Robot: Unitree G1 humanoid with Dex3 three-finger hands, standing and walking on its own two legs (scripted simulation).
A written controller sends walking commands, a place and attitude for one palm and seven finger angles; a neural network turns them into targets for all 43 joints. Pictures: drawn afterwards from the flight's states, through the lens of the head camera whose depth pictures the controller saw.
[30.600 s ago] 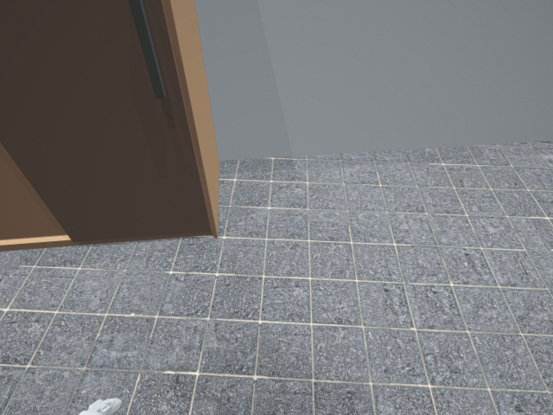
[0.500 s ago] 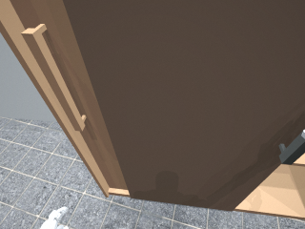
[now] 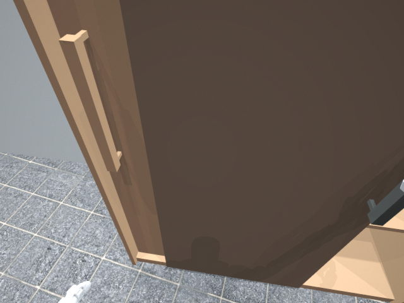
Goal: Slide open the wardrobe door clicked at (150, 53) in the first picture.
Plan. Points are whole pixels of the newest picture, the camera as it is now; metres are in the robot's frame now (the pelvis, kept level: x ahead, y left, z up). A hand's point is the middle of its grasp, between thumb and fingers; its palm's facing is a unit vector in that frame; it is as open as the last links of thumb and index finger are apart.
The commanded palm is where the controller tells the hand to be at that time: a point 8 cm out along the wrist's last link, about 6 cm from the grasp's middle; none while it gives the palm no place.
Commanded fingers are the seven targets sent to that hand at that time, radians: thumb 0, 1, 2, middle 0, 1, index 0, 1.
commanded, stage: stop walking and hold the door there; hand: right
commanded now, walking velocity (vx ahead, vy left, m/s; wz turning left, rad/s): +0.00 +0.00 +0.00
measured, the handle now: out of the picture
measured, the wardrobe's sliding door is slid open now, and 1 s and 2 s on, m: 0.43 0.42 0.43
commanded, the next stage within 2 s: loosen the grip on the handle in 1.82 s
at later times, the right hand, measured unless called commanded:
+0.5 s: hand out of the picture +0.33 -0.37 +0.13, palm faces +0.53 +0.79 -0.31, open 5.8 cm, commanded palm +0.28 -0.40 +0.11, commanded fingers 0.00 -0.90 -0.90 0.45 1.40 0.45 1.40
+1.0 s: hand out of the picture +0.32 -0.37 +0.13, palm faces +0.42 +0.90 -0.13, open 5.8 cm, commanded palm +0.29 -0.38 +0.11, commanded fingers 0.00 -0.90 -0.90 0.45 1.40 0.45 1.40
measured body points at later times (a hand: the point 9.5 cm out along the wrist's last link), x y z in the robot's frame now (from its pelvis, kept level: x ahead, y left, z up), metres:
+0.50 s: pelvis -0.01 -0.03 +0.00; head -0.01 -0.01 +0.45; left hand +0.11 +0.25 -0.11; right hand +0.29 -0.41 +0.14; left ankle +0.00 +0.12 -0.74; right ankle +0.00 -0.13 -0.74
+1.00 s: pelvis -0.04 -0.10 +0.01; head +0.02 -0.13 +0.45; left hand +0.15 +0.08 -0.10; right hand +0.30 -0.42 +0.14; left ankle -0.04 +0.04 -0.69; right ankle -0.01 -0.15 -0.74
